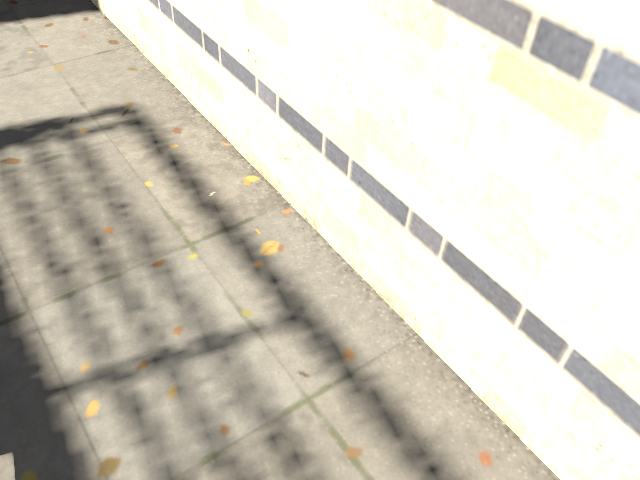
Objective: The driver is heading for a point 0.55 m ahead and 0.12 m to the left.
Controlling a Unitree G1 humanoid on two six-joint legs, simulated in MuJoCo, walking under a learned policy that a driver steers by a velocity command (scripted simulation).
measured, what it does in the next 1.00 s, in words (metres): walks ahead: right foot, then left foot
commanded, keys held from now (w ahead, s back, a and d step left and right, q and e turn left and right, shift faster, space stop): w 0.28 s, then w+q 0.42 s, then no key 0.30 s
